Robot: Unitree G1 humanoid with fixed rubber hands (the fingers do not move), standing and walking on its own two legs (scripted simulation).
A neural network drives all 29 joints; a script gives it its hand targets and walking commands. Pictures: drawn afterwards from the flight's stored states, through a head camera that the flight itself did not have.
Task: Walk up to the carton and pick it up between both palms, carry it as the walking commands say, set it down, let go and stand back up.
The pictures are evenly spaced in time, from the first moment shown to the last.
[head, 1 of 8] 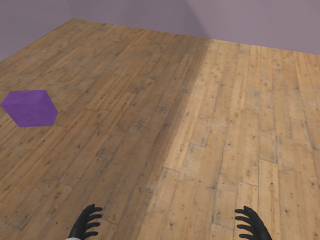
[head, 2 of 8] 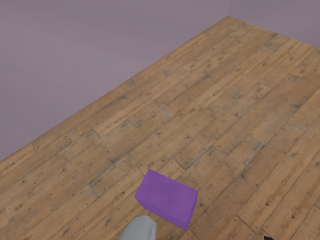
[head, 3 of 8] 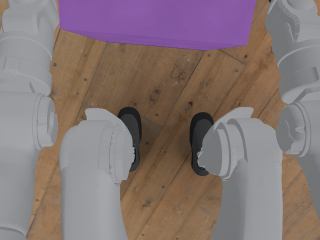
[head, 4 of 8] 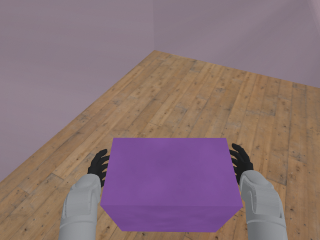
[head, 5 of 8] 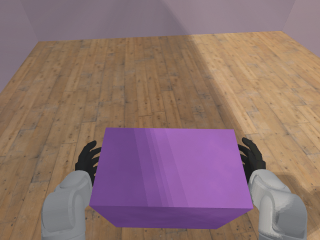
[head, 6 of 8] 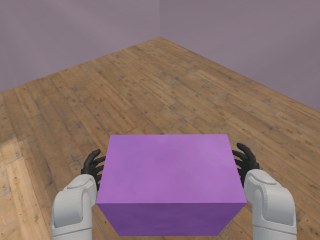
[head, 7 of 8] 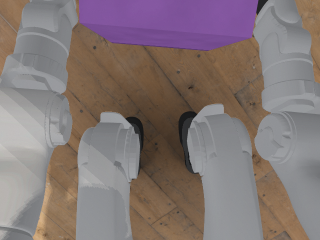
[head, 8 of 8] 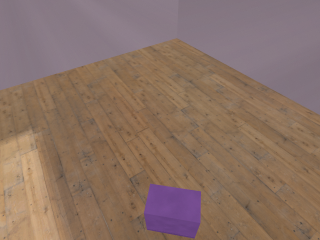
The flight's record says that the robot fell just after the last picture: no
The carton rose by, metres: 0.66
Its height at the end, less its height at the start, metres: +0.00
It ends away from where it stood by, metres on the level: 1.17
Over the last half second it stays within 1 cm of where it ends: yes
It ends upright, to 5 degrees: yes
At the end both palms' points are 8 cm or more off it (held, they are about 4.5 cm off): yes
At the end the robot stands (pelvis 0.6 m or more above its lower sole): yes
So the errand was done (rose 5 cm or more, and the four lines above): yes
